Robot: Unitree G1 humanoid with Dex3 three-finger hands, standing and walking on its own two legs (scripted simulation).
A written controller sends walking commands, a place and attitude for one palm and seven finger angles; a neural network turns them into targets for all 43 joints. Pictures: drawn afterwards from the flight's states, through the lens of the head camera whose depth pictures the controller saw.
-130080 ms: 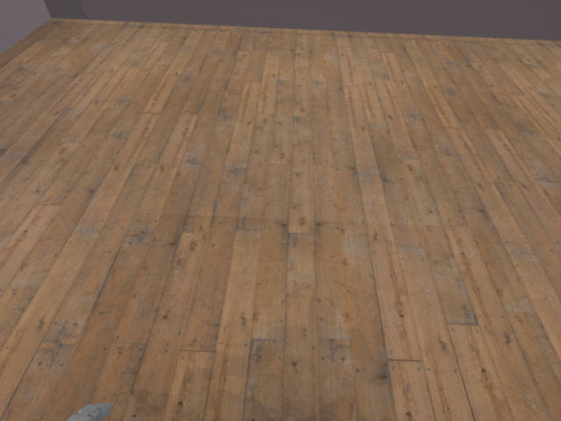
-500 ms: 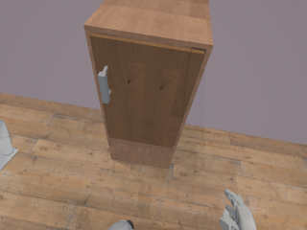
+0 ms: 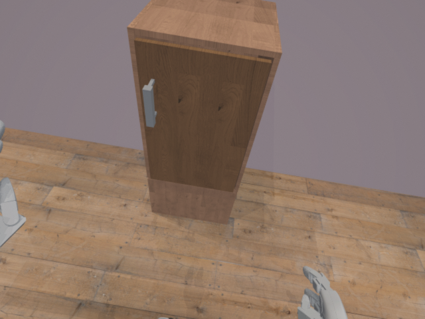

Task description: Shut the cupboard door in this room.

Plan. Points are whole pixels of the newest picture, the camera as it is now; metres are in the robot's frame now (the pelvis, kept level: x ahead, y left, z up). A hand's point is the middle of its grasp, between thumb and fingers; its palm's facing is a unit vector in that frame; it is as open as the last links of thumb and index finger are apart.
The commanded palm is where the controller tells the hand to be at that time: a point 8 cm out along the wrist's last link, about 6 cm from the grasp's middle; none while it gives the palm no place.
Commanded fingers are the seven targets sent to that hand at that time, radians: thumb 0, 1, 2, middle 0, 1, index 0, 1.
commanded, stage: stop stepping back and stand still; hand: left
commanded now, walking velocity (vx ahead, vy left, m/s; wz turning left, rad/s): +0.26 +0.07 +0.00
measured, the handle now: (151, 103) +0.68 +0.22 -0.01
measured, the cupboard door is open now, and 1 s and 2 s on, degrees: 0 0 0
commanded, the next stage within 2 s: let the arm hang, fingers relaxed in 0.52 s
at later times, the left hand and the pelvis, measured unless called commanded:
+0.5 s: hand out of the picture +0.16 +0.28 +0.19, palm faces +0.40 -0.80 -0.45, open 7.4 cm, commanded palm +0.11 +0.32 +0.19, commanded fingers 0.00 0.90 0.90 -0.20 -0.30 -0.20 -0.30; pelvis -0.03 +0.02 +0.00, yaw +0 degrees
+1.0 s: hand out of the picture -0.06 +0.22 -0.18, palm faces +0.07 -0.99 -0.13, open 7.0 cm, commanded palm none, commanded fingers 0.00 0.90 0.90 -0.20 -0.30 -0.20 -0.30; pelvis -0.05 +0.04 +0.01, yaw +3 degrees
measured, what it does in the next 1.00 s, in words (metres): steps on the spot: left foot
